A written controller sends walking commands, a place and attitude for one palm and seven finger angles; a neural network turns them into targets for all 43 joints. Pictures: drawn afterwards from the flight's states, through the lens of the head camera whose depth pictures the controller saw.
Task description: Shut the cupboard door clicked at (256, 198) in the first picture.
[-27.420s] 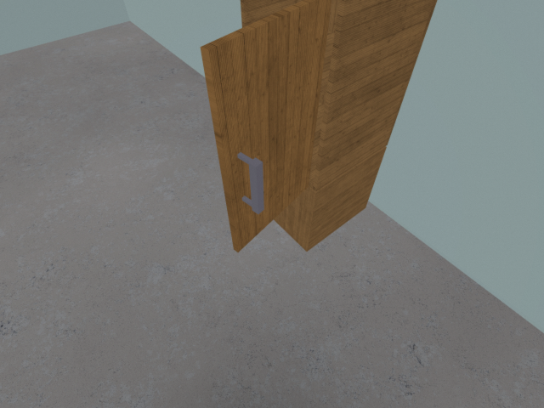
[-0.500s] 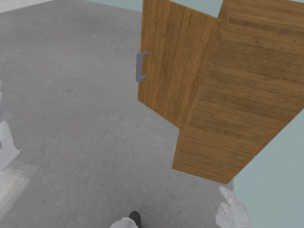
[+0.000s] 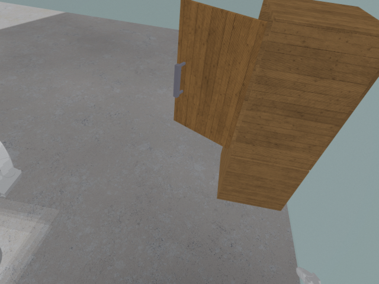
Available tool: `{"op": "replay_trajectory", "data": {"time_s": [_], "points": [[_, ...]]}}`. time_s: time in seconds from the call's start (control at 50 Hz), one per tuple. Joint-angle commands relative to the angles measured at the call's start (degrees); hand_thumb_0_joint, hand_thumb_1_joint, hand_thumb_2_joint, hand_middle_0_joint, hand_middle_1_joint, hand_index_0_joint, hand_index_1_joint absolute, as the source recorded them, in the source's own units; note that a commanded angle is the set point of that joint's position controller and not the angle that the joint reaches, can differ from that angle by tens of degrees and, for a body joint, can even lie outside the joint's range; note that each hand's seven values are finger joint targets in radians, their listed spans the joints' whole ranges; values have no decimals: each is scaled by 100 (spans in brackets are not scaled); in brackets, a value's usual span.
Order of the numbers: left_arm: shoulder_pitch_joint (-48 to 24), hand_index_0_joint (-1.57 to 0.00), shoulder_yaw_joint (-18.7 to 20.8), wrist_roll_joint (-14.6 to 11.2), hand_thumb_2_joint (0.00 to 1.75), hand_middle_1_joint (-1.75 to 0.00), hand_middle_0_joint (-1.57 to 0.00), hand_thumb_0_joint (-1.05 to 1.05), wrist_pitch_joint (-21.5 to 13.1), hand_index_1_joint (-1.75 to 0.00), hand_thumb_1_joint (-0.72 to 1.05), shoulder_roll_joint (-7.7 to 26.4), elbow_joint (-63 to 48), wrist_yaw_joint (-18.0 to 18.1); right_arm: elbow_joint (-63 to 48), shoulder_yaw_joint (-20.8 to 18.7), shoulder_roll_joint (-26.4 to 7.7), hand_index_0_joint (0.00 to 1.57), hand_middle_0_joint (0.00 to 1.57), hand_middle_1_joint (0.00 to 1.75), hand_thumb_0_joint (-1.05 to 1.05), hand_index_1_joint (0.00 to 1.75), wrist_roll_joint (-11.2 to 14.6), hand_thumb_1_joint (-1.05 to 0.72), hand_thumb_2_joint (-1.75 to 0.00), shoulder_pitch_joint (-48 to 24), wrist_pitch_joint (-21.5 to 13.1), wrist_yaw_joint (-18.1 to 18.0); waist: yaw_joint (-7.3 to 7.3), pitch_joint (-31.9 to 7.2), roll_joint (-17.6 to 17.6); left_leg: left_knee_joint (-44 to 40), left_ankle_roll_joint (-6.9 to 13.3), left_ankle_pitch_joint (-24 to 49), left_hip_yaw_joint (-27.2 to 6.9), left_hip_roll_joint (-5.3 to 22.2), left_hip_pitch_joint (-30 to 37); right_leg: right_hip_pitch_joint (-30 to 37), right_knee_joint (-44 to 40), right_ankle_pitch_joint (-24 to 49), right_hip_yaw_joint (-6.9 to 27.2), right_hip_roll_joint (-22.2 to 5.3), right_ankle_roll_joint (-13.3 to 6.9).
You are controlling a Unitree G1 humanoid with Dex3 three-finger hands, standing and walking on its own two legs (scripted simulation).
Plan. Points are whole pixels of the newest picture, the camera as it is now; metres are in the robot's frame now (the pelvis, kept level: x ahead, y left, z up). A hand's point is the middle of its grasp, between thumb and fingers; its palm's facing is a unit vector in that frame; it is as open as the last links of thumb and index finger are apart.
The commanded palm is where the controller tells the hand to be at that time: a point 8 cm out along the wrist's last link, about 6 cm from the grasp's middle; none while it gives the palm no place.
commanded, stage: stop stepping back and stand still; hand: left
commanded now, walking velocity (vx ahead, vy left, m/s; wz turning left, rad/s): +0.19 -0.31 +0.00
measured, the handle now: (179, 79) +0.98 +0.08 -0.05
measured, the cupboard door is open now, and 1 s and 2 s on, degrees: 64 64 64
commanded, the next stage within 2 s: let the arm hang, fingers relaxed in 0.26 s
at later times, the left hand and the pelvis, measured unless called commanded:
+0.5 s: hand (61, 257) +0.18 +0.26 -0.02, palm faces +0.24 -0.89 -0.39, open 7.4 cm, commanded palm none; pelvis -0.02 +0.01 -0.02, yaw +2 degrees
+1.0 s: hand out of the picture -0.05 +0.16 -0.15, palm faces +0.08 -0.98 -0.19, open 7.3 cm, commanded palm none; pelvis -0.03 -0.01 +0.02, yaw +3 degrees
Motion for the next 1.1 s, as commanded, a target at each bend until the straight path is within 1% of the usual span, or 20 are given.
{"op": "replay_trajectory", "data": {"time_s": [0.0, 0.1, 0.2, 0.24, 0.28, 0.3, 0.32, 0.34, 0.36, 0.38, 0.4, 0.44, 0.46, 0.5, 0.54, 0.58, 0.64, 0.7, 0.74, 1.08], "points": [[448, -20, 706, 0, 90, -30, -20, 0, -527, -30, 90, 1442, -1814, -197, -1170, -211, -620, 20, 20, 30, 0, 30, 43, -90, -90, -946, -361, 189, 17, 365, 1206, -3232, 668, -3029, -3350, 1879, 46, -1471, 2474, 554, 642, 152, 140], [1276, -20, 835, 47, 90, -30, -20, 0, -511, -30, 90, 1330, -2264, -138, -1120, -147, -454, 20, 20, 30, 0, 30, -23, -90, -90, -934, -155, 264, 111, 79, 1884, -3108, 205, -2261, -942, 1234, -739, 455, 461, 803, -247, 408, 53], [937, -20, 621, -61, 90, -30, -20, 0, -137, -30, 90, 1159, -1403, -70, -1078, -102, -409, 20, 20, 30, 0, 30, -33, -90, -90, -754, -9, 57, -10, 7, 1706, -2516, -3, -1892, -519, 872, -391, 1733, -1825, 91, -739, 830, -52], [861, -20, 614, -50, 90, -30, -20, 0, -38, -30, 90, 1184, -1145, -74, -995, -118, -386, 20, 20, 30, 0, 30, -18, -90, -90, -624, 65, 56, -33, -96, 673, -1098, 7, -1117, -299, 548, -806, 2315, -2599, 328, 184, 157, -360], [527, -20, 721, -97, 90, -30, -20, 0, -94, -30, 90, 1392, -1287, -24, -1011, -100, -322, 20, 20, 30, 0, 30, 3, -90, -90, -601, 52, 98, -51, -33, -564, 910, -178, -73, 159, 30, -1543, 2232, -3129, 1382, 2348, -1476, -1085], [375, -20, 983, -112, 90, -30, -20, 0, -249, -30, 90, 1676, -1224, 40, -1018, -73, -354, 20, 20, 30, 0, 30, -15, -90, -90, -704, -62, 110, -19, 130, -614, 1204, -270, -57, 211, 24, -1539, 2100, -2865, 3166, 2176, -1594, -1167], [484, -20, 440, -117, 90, -30, -20, 0, -182, -30, 90, 1001, -808, -26, -869, -195, -351, 20, 20, 30, 0, 30, 139, -90, -90, -558, -109, 133, -1, -179, -1301, 1213, -272, -483, 17, -9, -1479, 2239, -2536, 3134, 1823, -1471, -1145], [247, -20, -1746, 544, 90, -30, -20, 0, 771, -30, 90, -466, 2777, -735, -366, -288, -844, 20, 20, 30, 0, 30, 69, -90, -90, -899, -208, 622, -212, 555, -1023, 1544, -291, -586, 246, 522, -1782, 1393, -1636, 4795, 270, -2009, -849], [295, -20, -1804, 448, 90, -30, -20, 0, 1092, -30, 90, -611, 3039, -911, -368, -326, -617, 20, 20, 30, 0, 30, 73, -90, -90, -429, 26, 610, -280, 155, -876, 735, -242, -19, 21, 144, -753, 992, -902, 4815, 317, -1254, -660], [115, -20, -1860, 344, 90, -30, -20, 0, 1117, -30, 90, -551, 3191, -1038, -297, -195, -688, 20, 20, 30, 0, 30, 29, -90, -90, -64, 206, 603, -274, 211, -626, 155, -122, 1685, 66, 92, 153, 288, -313, 4293, -109, -829, -248], [198, -20, -1996, 317, 90, -30, -20, 0, 1147, -30, 90, -651, 3349, -1124, -324, -179, -894, 20, 20, 30, 0, 30, -31, -90, -90, 47, 277, 562, -204, -93, 49, -189, 272, 2997, -830, 637, 717, -244, 409, 3016, -247, -328, 137], [-137, -20, -2068, 346, 90, -30, -20, 0, 1144, -30, 90, -769, 3855, -1096, -289, -220, -1232, 20, 20, 30, 0, 30, -196, -90, -90, -126, 325, 497, -93, 169, 271, -1279, 985, 2582, -2248, 1652, 180, -333, 951, -677, 154, 127, 227], [-530, -20, -2114, 300, 90, -30, -20, 0, 1157, -30, 90, -707, 4139, -1107, -337, -161, -1235, 20, 20, 30, 0, 30, -227, -90, -90, -273, 305, 465, -97, 483, 193, -1529, 1068, 2634, -2539, 1708, 61, -500, 951, -616, 415, 48, 241], [-406, -20, -2061, 304, 90, -30, -20, 0, 1166, -30, 90, -524, 5058, -1109, -144, -107, -1112, 20, 20, 30, 0, 30, -222, -90, -90, -485, 378, 457, 75, 100, 640, -1804, 887, 1162, -2193, 1444, -547, 527, 277, -116, 528, -43, 253], [208, -20, -2036, 369, 90, -30, -20, 0, 1116, -30, 90, -265, 6094, -1110, 32, -48, -791, 20, 20, 30, 0, 30, -157, -90, -90, -892, 521, 487, 431, 60, 206, -1282, 211, -1011, -851, 390, -1473, 1771, -1569, 275, 836, -181, 85], [-241, -20, -2133, 380, 90, -30, -20, 0, 964, -30, 90, -35, 6609, -1073, 211, -65, -436, 20, 20, 30, 0, 30, -101, -90, -90, -1123, 659, 491, 298, 967, -1024, 716, -221, -630, -139, -362, -977, -23, -3841, -1022, 3091, -1571, -680], [-799, -20, -2069, 426, 90, -30, -20, 0, 847, -30, 90, -608, 6980, -1036, 790, -158, -146, 20, 20, 30, 0, 30, -136, -90, -90, -444, 650, 468, -125, 743, 410, 1012, -183, -250, -198, -173, -342, 223, -3211, 1112, 2144, -1211, -947], [-567, -20, -2158, 344, 90, -30, -20, 0, 800, -30, 90, -714, 7558, -1013, 1251, -86, 61, 20, 20, 30, 0, 30, -64, -90, -90, 35, 538, 448, -53, -130, -62, -680, -176, 376, -99, -199, 336, 1574, -2348, 3476, 1245, -808, -644], [-242, -20, -2247, 278, 90, -30, -20, 0, 775, -30, 90, -848, 7929, -992, 1527, -43, -78, 20, 20, 30, 0, 30, -49, -90, -90, 141, 387, 369, 82, -540, 119, -1305, -21, 2656, -426, 216, 1295, 1626, -2079, 4044, 867, -426, -172], [-38, -20, -2419, 267, 90, -30, -20, 0, 908, -30, 90, -1054, 9065, -949, 2566, 71, 153, 20, 20, 30, 0, 30, -5, -90, -90, 417, 455, 280, 87, 878, 123, -2056, -19, 918, -359, 199, 939, 1266, -3055, 1725, 853, -299, -68]]}}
